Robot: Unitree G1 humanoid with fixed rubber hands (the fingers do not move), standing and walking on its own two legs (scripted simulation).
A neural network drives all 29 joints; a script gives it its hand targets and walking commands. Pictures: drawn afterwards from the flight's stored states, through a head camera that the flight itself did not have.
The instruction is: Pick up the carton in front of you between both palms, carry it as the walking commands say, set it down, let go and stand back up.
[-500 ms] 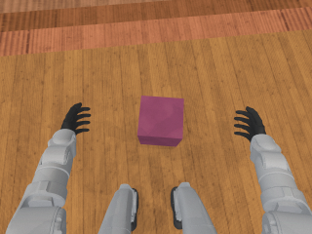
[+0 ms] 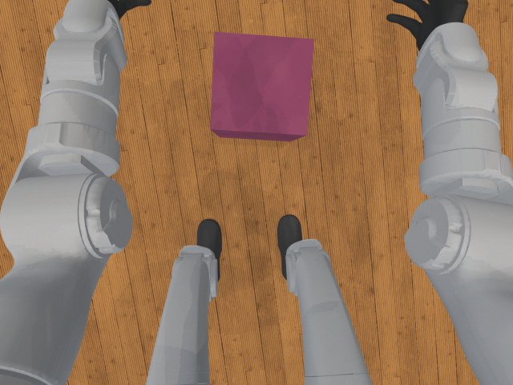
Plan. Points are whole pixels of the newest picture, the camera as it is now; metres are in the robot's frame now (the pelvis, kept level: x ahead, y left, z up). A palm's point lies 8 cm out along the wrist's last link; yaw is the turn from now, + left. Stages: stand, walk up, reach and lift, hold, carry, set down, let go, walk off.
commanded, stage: reach and lift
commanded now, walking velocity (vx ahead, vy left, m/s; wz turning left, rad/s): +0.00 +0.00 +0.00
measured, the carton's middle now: (259, 96) +0.54 -0.04 -0.53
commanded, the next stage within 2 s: none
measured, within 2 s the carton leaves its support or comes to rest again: leaves its support in 1.84 s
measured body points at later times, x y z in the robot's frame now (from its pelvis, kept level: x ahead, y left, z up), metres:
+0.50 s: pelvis +0.00 +0.00 -0.16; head +0.37 -0.01 +0.09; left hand +0.57 +0.15 -0.34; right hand +0.53 -0.24 -0.33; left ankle +0.07 +0.13 -0.62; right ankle +0.07 -0.13 -0.62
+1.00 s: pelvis -0.03 +0.01 -0.28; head +0.36 -0.01 -0.08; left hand +0.57 +0.15 -0.48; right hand +0.54 -0.22 -0.47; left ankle +0.07 +0.13 -0.62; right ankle +0.07 -0.12 -0.62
